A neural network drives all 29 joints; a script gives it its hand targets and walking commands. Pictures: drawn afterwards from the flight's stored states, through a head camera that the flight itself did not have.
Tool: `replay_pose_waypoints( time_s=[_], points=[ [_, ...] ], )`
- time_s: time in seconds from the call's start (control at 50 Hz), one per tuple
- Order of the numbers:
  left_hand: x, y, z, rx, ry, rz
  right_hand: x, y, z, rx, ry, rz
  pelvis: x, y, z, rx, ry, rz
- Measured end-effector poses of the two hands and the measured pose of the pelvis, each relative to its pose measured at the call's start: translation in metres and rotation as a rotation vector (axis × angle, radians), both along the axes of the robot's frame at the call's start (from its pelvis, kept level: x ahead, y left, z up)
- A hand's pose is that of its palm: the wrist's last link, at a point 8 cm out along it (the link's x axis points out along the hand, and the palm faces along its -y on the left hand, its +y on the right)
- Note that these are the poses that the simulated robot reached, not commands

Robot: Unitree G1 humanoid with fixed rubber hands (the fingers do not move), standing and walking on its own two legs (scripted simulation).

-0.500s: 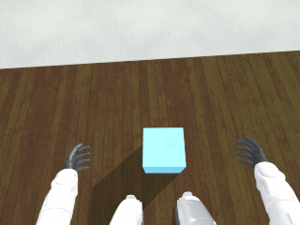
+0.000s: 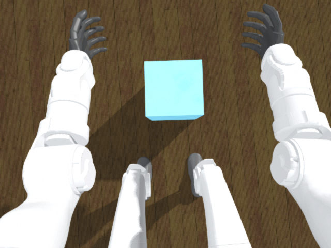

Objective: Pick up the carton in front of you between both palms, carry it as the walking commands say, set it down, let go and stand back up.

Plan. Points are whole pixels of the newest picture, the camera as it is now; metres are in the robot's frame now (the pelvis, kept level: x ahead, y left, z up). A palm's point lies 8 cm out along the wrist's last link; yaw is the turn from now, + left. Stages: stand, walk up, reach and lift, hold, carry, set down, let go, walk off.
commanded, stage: reach and lift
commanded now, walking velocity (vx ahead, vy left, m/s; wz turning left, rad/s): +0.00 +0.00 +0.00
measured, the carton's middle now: (173, 94) +0.51 -0.02 -0.51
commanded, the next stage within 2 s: none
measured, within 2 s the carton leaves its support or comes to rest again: leaves its support in 1.72 s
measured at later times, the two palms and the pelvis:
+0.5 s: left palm (112, 84) +0.52 +0.17 -0.31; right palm (234, 80) +0.50 -0.21 -0.30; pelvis +0.02 +0.01 -0.14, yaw +0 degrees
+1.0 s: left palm (125, 92) +0.52 +0.16 -0.45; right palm (218, 89) +0.50 -0.20 -0.45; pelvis -0.02 +0.01 -0.27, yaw +0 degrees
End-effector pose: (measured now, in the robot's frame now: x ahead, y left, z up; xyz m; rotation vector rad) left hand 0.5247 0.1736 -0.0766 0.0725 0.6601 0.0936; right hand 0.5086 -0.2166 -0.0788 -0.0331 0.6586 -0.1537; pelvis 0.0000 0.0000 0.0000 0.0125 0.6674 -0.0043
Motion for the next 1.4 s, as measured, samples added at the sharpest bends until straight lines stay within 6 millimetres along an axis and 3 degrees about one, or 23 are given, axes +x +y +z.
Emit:
replay_pose_waypoints(
  time_s=[0.08,0.18,0.26,0.34,0.5,0.64,0.78,0.9,1.02,1.14,1.24,1.4],
  points=[
    [0.012,-0.006,-0.014,-0.002,-0.013,-0.003,0.01,0.003,-0.015,-0.006,-0.011,-0.003,0.007,0.0,-0.003,0.002,0.063,0.0],
    [0.01,-0.006,-0.046,-0.003,0.007,0.001,0.009,0.004,-0.045,-0.001,0.003,-0.012,0.022,0.002,-0.012,0.003,0.14,0.001],
    [0.005,-0.004,-0.086,-0.003,0.027,0.008,0.006,0.005,-0.082,-0.003,0.023,-0.021,0.031,0.004,-0.034,0.002,0.201,0.003],
    [0.0,-0.001,-0.137,-0.001,0.042,0.011,-0.001,0.005,-0.133,-0.011,0.05,-0.031,0.033,0.007,-0.067,-0.002,0.249,0.006],
    [-0.009,0.001,-0.232,0.004,0.03,0.002,-0.01,0.003,-0.226,-0.024,0.04,-0.031,0.018,0.014,-0.145,-0.01,0.237,0.008],
    [-0.009,-0.003,-0.279,-0.002,0.02,-0.001,-0.012,0.0,-0.274,-0.016,0.032,-0.047,-0.005,0.017,-0.203,-0.008,0.149,0.008],
    [-0.009,-0.008,-0.32,-0.004,0.058,-0.001,-0.01,0.005,-0.318,0.006,0.064,-0.047,-0.023,0.016,-0.239,-0.003,0.07,0.006],
    [-0.009,-0.011,-0.359,-0.015,0.085,0.003,-0.008,0.012,-0.357,-0.002,0.096,-0.03,-0.026,0.013,-0.258,0.0,0.009,0.012],
    [-0.006,-0.009,-0.375,0.0,0.077,-0.007,-0.002,0.017,-0.371,0.004,0.081,-0.032,-0.017,0.01,-0.267,-0.001,-0.015,0.009],
    [0.006,-0.022,-0.372,-0.015,0.049,-0.04,-0.001,0.014,-0.369,-0.002,0.062,-0.048,-0.011,0.011,-0.271,-0.006,-0.004,0.008],
    [0.001,-0.03,-0.371,-0.02,0.069,-0.046,-0.009,0.014,-0.368,0.003,0.074,-0.049,-0.01,0.013,-0.269,-0.009,0.012,0.002],
    [-0.004,-0.03,-0.368,-0.031,0.06,-0.043,-0.006,0.034,-0.363,0.019,0.061,-0.004,-0.017,0.014,-0.267,-0.006,0.008,0.003]
  ],
)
